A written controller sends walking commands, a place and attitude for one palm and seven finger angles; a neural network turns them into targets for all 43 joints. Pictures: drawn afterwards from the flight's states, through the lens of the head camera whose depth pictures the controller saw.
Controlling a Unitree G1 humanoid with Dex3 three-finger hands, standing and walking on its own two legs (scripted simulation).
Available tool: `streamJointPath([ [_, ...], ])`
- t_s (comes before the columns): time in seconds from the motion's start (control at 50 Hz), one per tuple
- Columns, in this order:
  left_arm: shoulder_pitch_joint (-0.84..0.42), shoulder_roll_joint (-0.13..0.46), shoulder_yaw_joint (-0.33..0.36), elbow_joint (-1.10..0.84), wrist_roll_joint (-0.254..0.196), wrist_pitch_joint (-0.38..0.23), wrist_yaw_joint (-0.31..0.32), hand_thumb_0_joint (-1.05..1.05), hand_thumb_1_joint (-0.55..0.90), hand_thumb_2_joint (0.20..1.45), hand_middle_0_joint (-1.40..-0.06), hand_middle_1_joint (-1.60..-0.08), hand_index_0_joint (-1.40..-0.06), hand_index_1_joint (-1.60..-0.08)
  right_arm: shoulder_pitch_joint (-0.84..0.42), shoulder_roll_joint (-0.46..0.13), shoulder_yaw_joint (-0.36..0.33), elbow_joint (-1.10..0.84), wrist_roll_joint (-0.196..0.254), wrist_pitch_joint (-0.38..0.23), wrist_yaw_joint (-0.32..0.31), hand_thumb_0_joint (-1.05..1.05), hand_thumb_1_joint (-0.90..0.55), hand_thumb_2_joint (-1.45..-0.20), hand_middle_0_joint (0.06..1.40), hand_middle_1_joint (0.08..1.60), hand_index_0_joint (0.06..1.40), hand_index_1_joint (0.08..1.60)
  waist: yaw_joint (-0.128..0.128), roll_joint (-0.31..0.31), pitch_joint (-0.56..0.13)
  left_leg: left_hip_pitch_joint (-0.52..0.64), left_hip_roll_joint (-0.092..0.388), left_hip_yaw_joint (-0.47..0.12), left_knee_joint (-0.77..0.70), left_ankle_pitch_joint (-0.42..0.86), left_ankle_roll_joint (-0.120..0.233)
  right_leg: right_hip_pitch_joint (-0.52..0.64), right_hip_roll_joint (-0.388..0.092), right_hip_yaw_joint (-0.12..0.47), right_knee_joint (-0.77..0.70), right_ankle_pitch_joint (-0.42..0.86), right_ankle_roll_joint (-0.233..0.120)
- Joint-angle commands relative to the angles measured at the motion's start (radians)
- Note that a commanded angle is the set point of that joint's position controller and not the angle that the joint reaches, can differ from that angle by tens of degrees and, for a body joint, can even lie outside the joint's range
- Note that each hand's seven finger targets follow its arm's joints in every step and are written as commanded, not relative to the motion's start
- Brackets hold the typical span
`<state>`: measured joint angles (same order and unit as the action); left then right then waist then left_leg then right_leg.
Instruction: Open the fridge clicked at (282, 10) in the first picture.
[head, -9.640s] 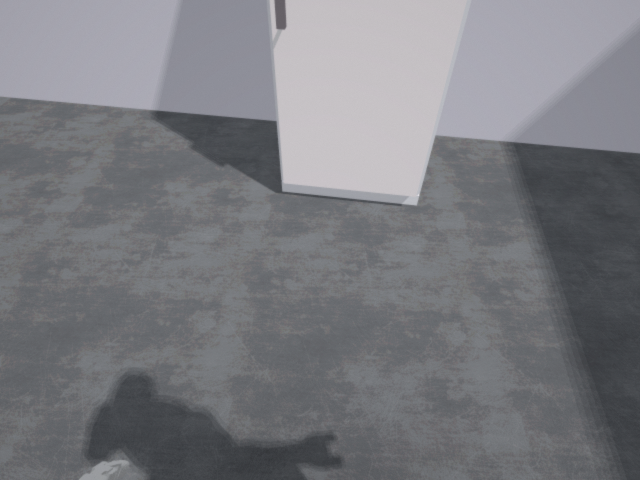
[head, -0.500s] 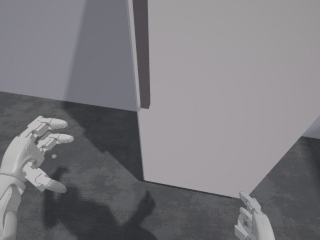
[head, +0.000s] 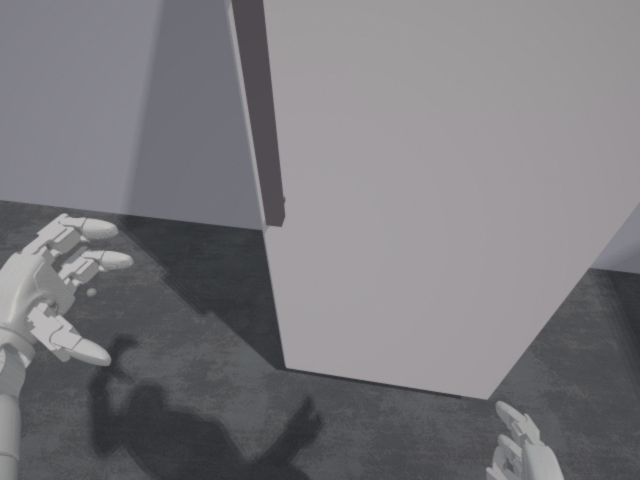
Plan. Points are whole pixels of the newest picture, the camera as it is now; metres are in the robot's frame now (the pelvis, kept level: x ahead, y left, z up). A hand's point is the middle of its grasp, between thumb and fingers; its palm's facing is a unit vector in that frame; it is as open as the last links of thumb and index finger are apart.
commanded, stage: raise the hand to about handle height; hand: left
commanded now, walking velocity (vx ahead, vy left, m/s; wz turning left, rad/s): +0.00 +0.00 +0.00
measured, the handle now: (265, 100) +0.54 +0.12 +0.23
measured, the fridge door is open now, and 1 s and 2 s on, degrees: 0 0 0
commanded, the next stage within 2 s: move the hooked fingers beside the handle in 0.22 s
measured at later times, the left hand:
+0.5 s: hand (102, 284) +0.28 +0.27 +0.13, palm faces -0.01 -1.00 -0.04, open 14.0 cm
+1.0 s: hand (149, 238) +0.36 +0.25 +0.13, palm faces -0.06 -1.00 -0.01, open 14.0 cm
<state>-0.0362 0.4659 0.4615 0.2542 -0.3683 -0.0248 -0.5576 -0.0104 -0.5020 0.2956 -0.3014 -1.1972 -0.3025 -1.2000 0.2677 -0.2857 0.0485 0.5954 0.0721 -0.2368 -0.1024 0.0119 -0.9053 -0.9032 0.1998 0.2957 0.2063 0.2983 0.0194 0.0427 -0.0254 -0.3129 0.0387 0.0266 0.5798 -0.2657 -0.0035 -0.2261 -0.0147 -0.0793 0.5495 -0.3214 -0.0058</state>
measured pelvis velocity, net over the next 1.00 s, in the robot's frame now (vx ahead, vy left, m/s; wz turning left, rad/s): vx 0.01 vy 0.01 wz -0.01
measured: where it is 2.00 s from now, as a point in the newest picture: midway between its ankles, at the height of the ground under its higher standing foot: outside the picture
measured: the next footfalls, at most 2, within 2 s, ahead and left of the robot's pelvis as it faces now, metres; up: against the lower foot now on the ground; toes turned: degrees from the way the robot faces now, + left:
none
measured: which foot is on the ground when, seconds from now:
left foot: down 0.00-1.00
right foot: down 0.00-1.00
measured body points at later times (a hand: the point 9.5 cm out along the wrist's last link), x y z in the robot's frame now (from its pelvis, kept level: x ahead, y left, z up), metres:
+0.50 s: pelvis +0.00 -0.01 +0.00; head +0.00 -0.02 +0.45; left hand +0.28 +0.32 +0.14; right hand +0.17 -0.25 -0.08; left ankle +0.03 +0.12 -0.73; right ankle -0.02 -0.11 -0.73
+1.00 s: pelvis +0.01 +0.01 +0.00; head +0.02 +0.00 +0.45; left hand +0.36 +0.30 +0.13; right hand +0.14 -0.25 -0.09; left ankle +0.03 +0.12 -0.73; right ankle -0.02 -0.11 -0.73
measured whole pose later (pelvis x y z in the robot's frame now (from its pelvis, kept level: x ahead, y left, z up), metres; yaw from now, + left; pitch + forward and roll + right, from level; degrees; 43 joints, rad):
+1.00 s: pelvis +0.01 +0.01 +0.00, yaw -1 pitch +3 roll -1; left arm -0.33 0.44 0.38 0.51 -0.29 -0.05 -0.46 -0.01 -0.50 0.30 -0.30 -1.20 -0.30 -1.20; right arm 0.30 -0.27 0.05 0.62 0.07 -0.16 -0.11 0.01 -0.91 -0.90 0.20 0.30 0.21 0.30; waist -0.02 0.03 -0.03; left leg -0.36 0.03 0.04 0.60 -0.28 0.01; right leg -0.28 -0.02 -0.06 0.56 -0.33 0.00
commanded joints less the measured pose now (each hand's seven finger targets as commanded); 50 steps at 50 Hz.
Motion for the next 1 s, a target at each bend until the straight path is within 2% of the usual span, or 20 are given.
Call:
streamJointPath([
  [0.0, -0.256, 0.289, 0.108, -0.225, -0.025, -0.080, 0.015, 0.000, -0.500, 0.300, -0.300, -1.200, -0.300, -1.200, -0.106, -0.115, -0.048, -0.152, 0.002, -0.066, -0.014, 0.000, -0.900, -0.900, 0.200, 0.300, 0.200, 0.300, 0.002, 0.064, -0.168, 0.163, -0.045, -0.036, -0.072, 0.166, 0.039, -0.045, 0.025, 0.027, -0.093, 0.226, -0.002],
  [0.06, -0.256, 0.290, 0.102, -0.195, -0.018, -0.073, 0.016, 0.000, -0.500, 0.300, -0.300, -1.200, -0.300, -1.200, -0.104, -0.118, -0.047, -0.147, 0.003, -0.061, -0.018, 0.000, -0.900, -0.900, 0.200, 0.300, 0.200, 0.300, 0.002, 0.037, -0.154, 0.152, -0.044, -0.036, -0.076, 0.162, 0.041, -0.042, 0.026, 0.030, -0.097, 0.227, 0.000],
  [0.1, -0.266, 0.280, 0.088, -0.194, -0.016, -0.071, 0.012, 0.000, -0.500, 0.300, -0.300, -1.200, -0.300, -1.200, -0.109, -0.118, -0.045, -0.148, 0.004, -0.062, -0.020, 0.000, -0.900, -0.900, 0.200, 0.300, 0.200, 0.300, 0.000, 0.057, -0.147, 0.154, -0.046, -0.038, -0.078, 0.147, 0.040, -0.053, 0.024, 0.029, -0.102, 0.209, 0.000],
  [0.14, -0.257, 0.286, 0.093, -0.185, -0.021, -0.071, 0.008, 0.000, -0.500, 0.300, -0.300, -1.200, -0.300, -1.200, -0.107, -0.118, -0.046, -0.146, 0.002, -0.061, -0.021, 0.000, -0.900, -0.900, 0.200, 0.300, 0.200, 0.300, 0.000, 0.023, -0.152, 0.155, -0.045, -0.035, -0.072, 0.157, 0.042, -0.041, 0.023, 0.035, -0.104, 0.220, 0.003],
  [0.2, -0.264, 0.283, 0.090, -0.179, -0.022, -0.071, 0.003, 0.000, -0.500, 0.300, -0.300, -1.200, -0.300, -1.200, -0.115, -0.116, -0.044, -0.149, 0.005, -0.063, -0.021, 0.000, -0.900, -0.900, 0.200, 0.300, 0.200, 0.300, 0.000, 0.048, -0.147, 0.151, -0.048, -0.037, -0.073, 0.145, 0.041, -0.052, 0.021, 0.037, -0.104, 0.213, 0.003],
  [0.24, -0.251, 0.290, 0.100, -0.158, -0.030, -0.071, 0.000, 0.000, -0.500, 0.300, -0.300, -1.200, -0.300, -1.200, -0.109, -0.119, -0.045, -0.144, 0.004, -0.061, -0.020, 0.000, -0.900, -0.900, 0.200, 0.300, 0.200, 0.300, 0.000, -0.019, -0.149, 0.142, -0.045, -0.034, -0.063, 0.150, 0.044, -0.045, 0.020, 0.046, -0.107, 0.221, 0.009],
  [0.32, -0.274, 0.277, 0.087, -0.169, -0.026, -0.076, -0.003, 0.000, -0.500, 0.300, -0.300, -1.200, -0.300, -1.200, -0.116, -0.116, -0.045, -0.147, 0.006, -0.064, -0.021, 0.000, -0.900, -0.900, 0.200, 0.300, 0.200, 0.300, -0.002, 0.035, -0.166, 0.152, -0.049, -0.034, -0.062, 0.157, 0.042, -0.050, 0.020, 0.039, -0.095, 0.234, 0.006],
  [0.34, -0.310, 0.278, 0.077, -0.159, -0.027, -0.078, -0.002, 0.000, -0.500, 0.300, -0.300, -1.200, -0.300, -1.200, -0.111, -0.117, -0.044, -0.139, 0.004, -0.060, -0.022, 0.000, -0.900, -0.900, 0.200, 0.300, 0.200, 0.300, -0.010, 0.006, -0.154, 0.146, -0.046, -0.031, -0.054, 0.158, 0.043, -0.053, 0.020, 0.050, -0.099, 0.240, 0.010],
  [0.4, -0.421, 0.277, 0.051, -0.099, -0.014, -0.082, 0.002, 0.000, -0.500, 0.300, -0.300, -1.200, -0.300, -1.200, -0.099, -0.121, -0.044, -0.125, 0.007, -0.052, -0.034, 0.000, -0.900, -0.900, 0.200, 0.300, 0.200, 0.300, -0.031, 0.012, -0.125, 0.131, -0.047, -0.039, -0.062, 0.101, 0.041, -0.097, 0.022, 0.044, -0.106, 0.166, 0.008],
  [0.48, -0.478, 0.298, 0.050, -0.043, 0.001, -0.092, 0.004, 0.000, -0.500, 0.300, -0.300, -1.200, -0.300, -1.200, -0.090, -0.125, -0.045, -0.119, 0.004, -0.045, -0.038, 0.000, -0.900, -0.900, 0.200, 0.300, 0.200, 0.300, -0.029, 0.014, -0.174, 0.133, -0.048, -0.040, -0.052, 0.116, 0.043, -0.081, 0.017, 0.050, -0.095, 0.181, 0.004],
  [0.52, -0.504, 0.287, 0.032, -0.041, 0.011, -0.099, 0.006, 0.000, -0.500, 0.300, -0.300, -1.200, -0.300, -1.200, -0.089, -0.124, -0.045, -0.122, 0.004, -0.042, -0.038, 0.000, -0.900, -0.900, 0.200, 0.300, 0.200, 0.300, -0.027, 0.055, -0.202, 0.150, -0.050, -0.041, -0.051, 0.133, 0.041, -0.077, 0.018, 0.040, -0.082, 0.195, -0.002],
  [0.56, -0.539, 0.277, 0.014, -0.020, 0.012, -0.097, 0.009, 0.000, -0.500, 0.300, -0.300, -1.200, -0.300, -1.200, -0.084, -0.123, -0.044, -0.121, 0.005, -0.035, -0.036, 0.000, -0.900, -0.900, 0.200, 0.300, 0.200, 0.300, -0.033, 0.036, -0.202, 0.145, -0.047, -0.040, -0.048, 0.136, 0.043, -0.083, 0.020, 0.043, -0.083, 0.203, -0.001],
  [0.64, -0.532, 0.302, 0.040, 0.044, 0.016, -0.091, 0.025, 0.000, -0.500, 0.300, -0.300, -1.200, -0.300, -1.200, -0.068, -0.132, -0.047, -0.120, 0.003, -0.022, -0.029, 0.000, -0.900, -0.900, 0.200, 0.300, 0.200, 0.300, -0.018, 0.012, -0.204, 0.124, -0.045, -0.043, -0.048, 0.163, 0.040, -0.064, 0.020, 0.034, -0.071, 0.228, -0.007],
  [0.68, -0.527, 0.286, 0.030, -0.002, 0.026, -0.091, 0.035, 0.000, -0.500, 0.300, -0.300, -1.200, -0.300, -1.200, -0.071, -0.125, -0.050, -0.136, 0.003, -0.020, -0.023, 0.000, -0.900, -0.900, 0.200, 0.300, 0.200, 0.300, -0.011, 0.059, -0.253, 0.151, -0.046, -0.038, -0.046, 0.193, 0.040, -0.055, 0.019, 0.031, -0.058, 0.260, -0.009],
  [0.72, -0.541, 0.256, 0.006, -0.001, 0.030, -0.088, 0.050, 0.000, -0.500, 0.300, -0.300, -1.200, -0.300, -1.200, -0.064, -0.123, -0.052, -0.137, 0.003, -0.017, -0.019, 0.000, -0.900, -0.900, 0.200, 0.300, 0.200, 0.300, -0.019, 0.047, -0.242, 0.157, -0.041, -0.043, -0.050, 0.200, 0.038, -0.072, 0.023, 0.021, -0.056, 0.261, -0.009],
  [0.74, -0.523, 0.270, 0.022, 0.027, 0.026, -0.082, 0.056, 0.000, -0.500, 0.300, -0.300, -1.200, -0.300, -1.200, -0.055, -0.127, -0.051, -0.134, 0.001, -0.009, -0.017, 0.000, -0.900, -0.900, 0.200, 0.300, 0.200, 0.300, -0.014, -0.002, -0.231, 0.137, -0.038, -0.041, -0.049, 0.203, 0.040, -0.056, 0.025, 0.024, -0.059, 0.268, -0.010],
  [0.76, -0.537, 0.282, 0.035, 0.030, 0.029, -0.081, 0.060, 0.000, -0.500, 0.300, -0.300, -1.200, -0.300, -1.200, -0.054, -0.130, -0.054, -0.133, 0.003, -0.006, -0.017, 0.000, -0.900, -0.900, 0.200, 0.300, 0.200, 0.300, -0.018, -0.004, -0.233, 0.132, -0.039, -0.037, -0.049, 0.201, 0.041, -0.061, 0.025, 0.027, -0.058, 0.275, -0.007],
  [0.82, -0.578, 0.253, 0.002, 0.017, 0.046, -0.078, 0.078, 0.000, -0.500, 0.300, -0.300, -1.200, -0.300, -1.200, -0.051, -0.125, -0.055, -0.134, 0.003, 0.004, -0.015, 0.000, -0.900, -0.900, 0.200, 0.300, 0.200, 0.300, -0.025, 0.054, -0.234, 0.145, -0.037, -0.038, -0.052, 0.203, 0.037, -0.082, 0.024, 0.023, -0.054, 0.263, -0.009],
  [0.86, -0.618, 0.275, 0.016, 0.017, 0.049, -0.083, 0.088, 0.000, -0.500, 0.300, -0.300, -1.200, -0.300, -1.200, -0.040, -0.129, -0.057, -0.127, 0.001, 0.013, -0.016, 0.000, -0.900, -0.900, 0.200, 0.300, 0.200, 0.300, -0.030, 0.019, -0.252, 0.154, -0.036, -0.037, -0.046, 0.232, 0.040, -0.066, 0.027, 0.025, -0.053, 0.295, -0.010],
  [0.98, -0.705, 0.231, -0.037, 0.049, 0.061, -0.097, 0.098, 0.000, -0.500, 0.300, -0.300, -1.200, -0.300, -1.200, -0.029, -0.127, -0.057, -0.108, -0.001, 0.033, -0.016, 0.000, -0.900, -0.900, 0.200, 0.300, 0.200, 0.300, -0.048, 0.041, -0.264, 0.170, -0.033, -0.040, -0.040, 0.241, 0.038, -0.087, 0.028, 0.025, -0.049, 0.298, -0.013],
])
